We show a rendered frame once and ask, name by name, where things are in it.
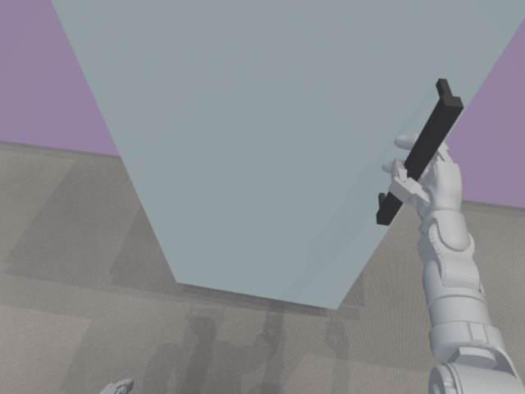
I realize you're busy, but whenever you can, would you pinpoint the robot right hand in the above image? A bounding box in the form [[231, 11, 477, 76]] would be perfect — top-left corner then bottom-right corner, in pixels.
[[382, 134, 463, 221]]

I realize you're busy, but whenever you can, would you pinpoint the fridge door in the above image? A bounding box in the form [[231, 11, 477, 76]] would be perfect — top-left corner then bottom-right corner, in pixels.
[[51, 0, 525, 309]]

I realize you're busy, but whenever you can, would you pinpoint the robot right forearm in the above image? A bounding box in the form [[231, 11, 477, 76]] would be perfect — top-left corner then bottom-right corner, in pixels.
[[417, 210, 525, 391]]

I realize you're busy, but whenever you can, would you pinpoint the handle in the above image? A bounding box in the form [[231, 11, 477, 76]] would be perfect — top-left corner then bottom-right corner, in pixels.
[[377, 78, 463, 226]]

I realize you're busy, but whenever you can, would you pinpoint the right robot upper arm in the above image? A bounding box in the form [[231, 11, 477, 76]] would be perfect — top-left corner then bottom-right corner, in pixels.
[[428, 362, 525, 394]]

